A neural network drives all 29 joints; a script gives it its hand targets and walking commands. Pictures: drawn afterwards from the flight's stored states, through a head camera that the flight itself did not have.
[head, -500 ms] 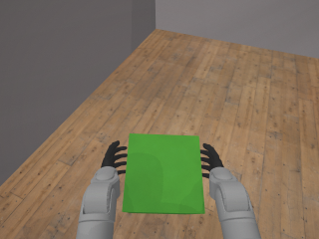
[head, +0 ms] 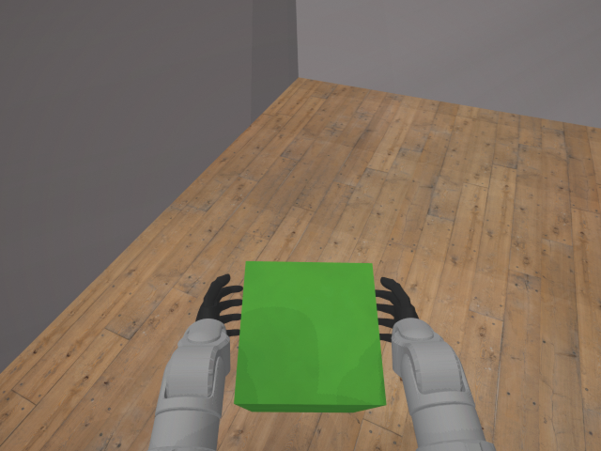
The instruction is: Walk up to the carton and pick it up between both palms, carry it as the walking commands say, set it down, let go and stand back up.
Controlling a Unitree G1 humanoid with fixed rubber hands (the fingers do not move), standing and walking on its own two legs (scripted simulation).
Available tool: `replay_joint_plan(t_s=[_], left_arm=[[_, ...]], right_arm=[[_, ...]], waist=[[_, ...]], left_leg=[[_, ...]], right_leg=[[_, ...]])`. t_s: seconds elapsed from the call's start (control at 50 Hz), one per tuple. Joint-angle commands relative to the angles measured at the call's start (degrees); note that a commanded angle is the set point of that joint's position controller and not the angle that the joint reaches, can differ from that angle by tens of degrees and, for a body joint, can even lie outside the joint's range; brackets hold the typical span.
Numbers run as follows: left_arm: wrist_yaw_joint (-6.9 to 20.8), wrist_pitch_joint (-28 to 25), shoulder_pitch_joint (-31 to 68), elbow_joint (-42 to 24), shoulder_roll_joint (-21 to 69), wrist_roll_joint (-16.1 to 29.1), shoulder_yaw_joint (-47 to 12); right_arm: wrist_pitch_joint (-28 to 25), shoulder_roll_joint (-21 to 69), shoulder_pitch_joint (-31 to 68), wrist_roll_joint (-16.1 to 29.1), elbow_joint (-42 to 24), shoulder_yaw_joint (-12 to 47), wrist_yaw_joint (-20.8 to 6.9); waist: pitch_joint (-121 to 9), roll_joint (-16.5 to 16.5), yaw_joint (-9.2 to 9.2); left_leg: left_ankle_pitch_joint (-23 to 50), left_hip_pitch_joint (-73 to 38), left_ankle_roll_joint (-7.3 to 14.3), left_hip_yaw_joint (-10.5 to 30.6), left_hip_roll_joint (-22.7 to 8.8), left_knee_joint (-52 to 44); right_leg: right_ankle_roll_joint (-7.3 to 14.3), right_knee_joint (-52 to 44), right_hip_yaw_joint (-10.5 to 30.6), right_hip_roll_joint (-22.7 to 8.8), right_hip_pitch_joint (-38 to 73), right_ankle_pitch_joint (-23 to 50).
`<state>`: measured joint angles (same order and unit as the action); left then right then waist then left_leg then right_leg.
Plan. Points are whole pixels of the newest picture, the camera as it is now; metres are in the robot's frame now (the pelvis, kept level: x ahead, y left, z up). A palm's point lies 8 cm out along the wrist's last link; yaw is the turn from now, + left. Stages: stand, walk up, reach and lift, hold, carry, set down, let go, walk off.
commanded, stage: carry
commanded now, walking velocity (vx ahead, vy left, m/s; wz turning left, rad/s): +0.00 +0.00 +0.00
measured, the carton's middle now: (305, 345) +0.31 +0.01 -0.06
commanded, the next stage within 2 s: hold in 1.42 s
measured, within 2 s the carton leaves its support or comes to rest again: neither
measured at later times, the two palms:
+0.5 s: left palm (195, 364) +0.24 +0.14 +0.03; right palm (405, 361) +0.24 -0.12 +0.02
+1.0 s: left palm (188, 395) +0.21 +0.15 +0.03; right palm (410, 391) +0.21 -0.12 +0.02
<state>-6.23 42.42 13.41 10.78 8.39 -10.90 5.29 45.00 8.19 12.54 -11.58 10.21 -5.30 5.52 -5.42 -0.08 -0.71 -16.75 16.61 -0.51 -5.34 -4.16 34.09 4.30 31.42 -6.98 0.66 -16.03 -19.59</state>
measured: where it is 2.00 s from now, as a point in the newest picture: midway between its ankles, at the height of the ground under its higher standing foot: outside the picture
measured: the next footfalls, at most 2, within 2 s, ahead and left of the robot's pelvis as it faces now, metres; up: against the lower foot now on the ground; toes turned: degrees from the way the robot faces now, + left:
none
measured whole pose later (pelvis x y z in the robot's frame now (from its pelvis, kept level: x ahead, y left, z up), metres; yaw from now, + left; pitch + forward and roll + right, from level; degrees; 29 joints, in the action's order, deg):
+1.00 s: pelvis -0.08 +0.01 +0.00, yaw +1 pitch +2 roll +1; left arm -6.2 41.7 14.2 13.0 8.5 -11.3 6.2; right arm 43.4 8.3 13.1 -11.9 12.0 -6.3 4.5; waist -4.0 0.6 -0.1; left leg -12.9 18.6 -1.7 -4.4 -3.4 30.0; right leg 4.6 31.6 -8.5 -0.3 -19.9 -13.9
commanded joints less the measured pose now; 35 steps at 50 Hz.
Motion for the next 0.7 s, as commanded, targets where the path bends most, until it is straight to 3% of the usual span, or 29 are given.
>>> replay_joint_plan(t_s=[0.0,0.02,0.04,0.06,0.08,0.1,0.12,0.14,0.2,0.22,0.24,0.26,0.28,0.3,0.32,0.36,0.38,0.4,0.42,0.44,0.48,0.5,0.54,0.58,0.6,0.62,0.64,0.66,0.68], left_arm=[[14.9,-2.0,21.2,-6.3,57.8,15.5,-32.3],[15.1,-2.2,22.2,-7.9,58.5,16.3,-33.7],[14.8,-2.1,22.0,-10.5,57.2,16.5,-34.0],[14.6,-2.0,20.3,-7.1,56.8,14.9,-32.7],[14.6,-2.1,20.7,-9.8,56.5,15.8,-33.8],[14.4,-2.0,19.7,-8.6,56.1,14.7,-33.2],[14.4,-2.0,19.7,-10.8,57.2,16.1,-34.6],[14.6,-1.8,21.1,-9.3,57.1,15.4,-34.6],[14.6,-1.8,19.0,-8.2,57.4,14.8,-33.7],[14.6,-1.8,19.8,-6.0,57.3,14.1,-32.4],[14.7,-2.5,22.6,-7.6,57.4,14.9,-33.4],[14.5,-2.4,22.4,-6.6,55.7,13.6,-31.7],[14.4,-2.3,21.8,-6.7,55.9,13.5,-32.1],[14.5,-2.0,21.8,-3.0,55.5,12.5,-30.0],[14.5,-1.9,22.0,-3.0,56.8,13.3,-31.1],[14.4,-2.5,22.5,-3.1,57.4,13.6,-31.4],[14.5,-2.2,23.7,-0.7,57.8,13.3,-30.1],[14.6,-2.5,24.1,-4.1,57.8,14.5,-31.8],[14.9,-2.6,24.4,-3.1,59.2,14.9,-31.7],[14.9,-3.0,25.7,-5.3,57.9,15.3,-32.1],[15.2,-2.6,23.7,-2.8,59.1,15.1,-32.1],[15.3,-2.3,26.3,-1.8,58.8,15.0,-31.6],[15.3,-2.8,26.3,-4.5,58.5,15.1,-31.5],[15.1,-2.5,27.0,-3.6,58.2,14.8,-31.5],[14.9,-2.5,26.1,-2.9,58.4,14.6,-31.6],[15.1,-2.6,26.1,-2.7,58.8,15.2,-31.8],[15.0,-2.8,26.2,-5.8,59.0,15.5,-32.8],[15.2,-2.9,25.5,-6.3,59.3,15.8,-33.1],[15.3,-2.8,28.6,-4.5,59.9,15.4,-32.4]], right_arm=[[-5.7,55.8,31.4,17.8,-13.1,34.3,-13.2],[-6.1,56.6,31.8,18.1,-14.8,35.0,-13.2],[-5.1,56.6,27.0,17.5,-11.0,33.7,-13.3],[-5.3,55.8,28.7,17.1,-10.3,33.4,-13.3],[-5.2,56.7,26.1,17.0,-10.8,33.5,-13.4],[-5.2,56.6,26.1,16.8,-9.4,33.6,-13.4],[-5.4,56.6,26.5,17.9,-13.1,34.8,-13.6],[-4.8,56.9,23.0,15.7,-7.5,32.1,-14.0],[-5.6,56.6,27.6,17.9,-11.9,34.3,-14.4],[-5.5,56.9,29.2,17.5,-10.3,34.0,-14.2],[-5.3,56.8,25.9,15.9,-7.3,32.5,-14.4],[-4.9,56.0,27.1,15.7,-6.0,31.6,-14.3],[-5.0,56.3,26.5,16.4,-5.9,31.9,-14.6],[-5.1,55.1,28.7,15.5,-5.1,30.7,-14.5],[-5.0,56.0,28.9,15.8,-6.1,31.3,-14.5],[-5.7,55.9,32.5,17.2,-8.9,32.5,-14.8],[-5.5,56.1,34.5,16.9,-8.0,32.0,-14.8],[-5.4,56.5,30.5,16.4,-6.6,31.2,-14.8],[-5.5,56.6,31.8,16.5,-7.7,31.6,-14.9],[-5.4,57.2,31.1,17.0,-6.3,31.8,-14.9],[-5.5,57.8,30.6,16.4,-5.3,31.3,-14.9],[-5.7,56.5,32.2,15.4,-5.3,29.9,-14.7],[-5.5,56.9,32.7,16.3,-6.7,31.2,-14.7],[-5.3,56.7,30.5,15.0,-3.2,29.1,-14.8],[-5.4,57.1,31.1,15.7,-3.9,29.7,-14.8],[-5.3,56.4,30.6,15.0,-4.4,29.4,-14.7],[-5.2,58.5,28.6,16.1,-4.0,30.5,-15.1],[-5.6,59.0,31.5,17.7,-6.5,32.1,-15.3],[-5.7,57.9,31.2,15.2,-4.1,29.4,-15.2]], waist=[[-20.9,-8.0,0.00],[-21.2,-7.5,0.04],[-21.3,-5.1,0.12],[-23.6,-3.2,-0.10],[-24.0,-2.4,-0.15],[-23.7,0.7,-0.35],[-26.2,0.1,-0.19],[-23.5,0.2,0.02],[-22.8,0.1,-0.25],[-21.6,-2.5,-0.07],[-21.2,-1.9,0.19],[-19.2,-2.1,0.22],[-18.5,0.0,0.16],[-16.6,-1.9,0.19],[-17.1,-2.0,0.13],[-16.8,-0.4,-0.03],[-15.2,-1.3,0.24],[-14.7,-0.6,0.53],[-16.1,0.0,0.35],[-15.6,-0.8,0.44],[-14.4,-2.9,0.45],[-14.3,-0.2,0.62],[-14.8,0.6,0.36],[-13.8,0.4,0.40],[-14.3,1.7,0.46],[-14.4,-0.3,0.55],[-16.7,2.0,0.32],[-16.6,0.5,0.34],[-15.9,1.3,0.42]], left_leg=[[8.0,-1.0,1.7,-1.1,-0.1,-0.9],[8.0,-2.2,1.8,-1.3,0.0,-2.9],[14.2,-4.6,2.2,-0.1,-0.9,-4.7],[20.3,-7.8,2.4,0.2,-1.5,-3.1],[26.5,-9.3,2.6,1.1,-2.2,-1.8],[30.8,-11.1,2.9,1.2,-3.0,-1.1],[30.8,-11.6,3.2,2.5,-3.7,-0.8],[31.3,-10.0,2.9,2.5,-4.0,-0.9],[27.8,-8.2,2.3,2.1,-3.6,-1.2],[24.2,-6.7,2.2,2.4,-3.5,-1.4],[21.6,-7.9,2.2,1.9,-3.1,-2.3],[23.6,-7.3,2.0,2.9,-3.8,-2.9],[22.5,-9.1,2.2,2.9,-4.2,-4.1],[18.2,-7.3,2.5,4.3,-4.7,-4.9],[17.9,-6.8,2.7,5.0,-5.4,-5.4],[18.7,-7.9,2.2,4.6,-5.2,-4.7],[15.8,-5.3,2.1,4.9,-5.1,-5.1],[15.6,-4.6,2.4,5.1,-4.9,-5.1],[13.5,-4.9,2.4,4.8,-4.6,-5.0],[8.6,-5.6,2.1,4.2,-4.1,-5.4],[7.9,-4.6,2.6,4.3,-4.2,-6.2],[8.7,-4.6,2.7,4.8,-4.1,-5.9],[6.0,-5.3,3.0,4.4,-4.4,-7.3],[5.3,-4.3,2.6,4.8,-4.0,-8.6],[6.9,-4.0,2.7,4.9,-3.8,-7.7],[9.3,-4.8,2.5,4.6,-3.7,-7.0],[9.3,-6.1,2.6,4.6,-3.9,-7.7],[9.4,-5.7,2.7,5.5,-4.7,-9.1],[12.7,-5.3,3.4,5.9,-5.2,-8.5]], right_leg=[[-0.9,0.5,8.5,-12.8,17.4,68.1],[-1.2,0.3,7.9,-12.6,17.2,65.8],[-0.9,1.1,8.1,-11.8,16.1,60.4],[-2.0,1.0,7.6,-11.2,14.5,55.7],[-1.7,1.8,6.8,-10.2,12.9,51.9],[-2.2,1.4,7.9,-10.1,11.9,50.0],[-1.5,1.8,7.3,-9.9,11.9,46.2],[-1.9,0.6,6.5,-9.7,11.2,44.9],[-1.4,0.8,7.2,-10.0,11.9,45.7],[-1.3,0.5,7.1,-10.5,13.2,47.6],[-0.5,0.1,7.2,-10.8,10.7,46.2],[-0.7,0.0,6.5,-10.1,9.9,41.9],[-0.8,-0.7,6.7,-9.7,8.5,34.7],[-0.8,-2.7,6.9,-9.1,6.9,26.1],[-0.9,-3.1,6.8,-8.8,7.7,22.4],[-0.5,-2.9,7.8,-9.4,6.0,24.2],[-0.7,-3.6,7.9,-9.4,6.4,24.0],[-0.7,-3.3,7.1,-9.3,7.1,23.9],[-0.5,-3.4,7.9,-9.5,6.5,22.3],[-0.1,-4.5,9.0,-10.4,6.1,22.3],[-0.4,-5.0,7.6,-9.7,5.0,18.4],[-0.3,-5.4,7.6,-9.6,4.9,17.7],[-0.5,-6.2,7.7,-9.8,4.1,13.5],[-0.5,-6.7,7.5,-9.6,2.6,9.2],[-0.5,-6.2,7.7,-9.6,3.5,11.1],[-0.7,-5.4,6.8,-9.4,2.8,12.8],[-0.3,-4.8,7.8,-9.6,3.4,12.4],[-0.9,-4.5,6.4,-9.1,4.6,9.6],[-1.5,-4.0,6.2,-8.5,3.3,10.4]])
